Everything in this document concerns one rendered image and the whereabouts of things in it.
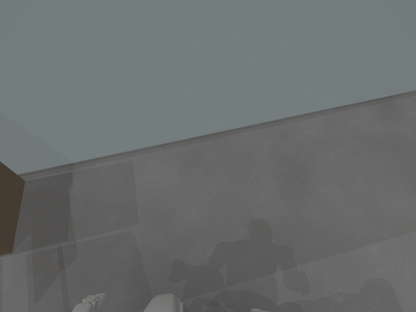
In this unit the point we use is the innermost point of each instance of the left robot hand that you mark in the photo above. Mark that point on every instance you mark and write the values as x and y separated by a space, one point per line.
91 303

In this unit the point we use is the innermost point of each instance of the robot left thigh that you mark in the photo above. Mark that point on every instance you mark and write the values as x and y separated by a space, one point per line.
164 303

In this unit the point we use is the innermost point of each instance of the cupboard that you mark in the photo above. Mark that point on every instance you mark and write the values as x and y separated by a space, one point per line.
11 193

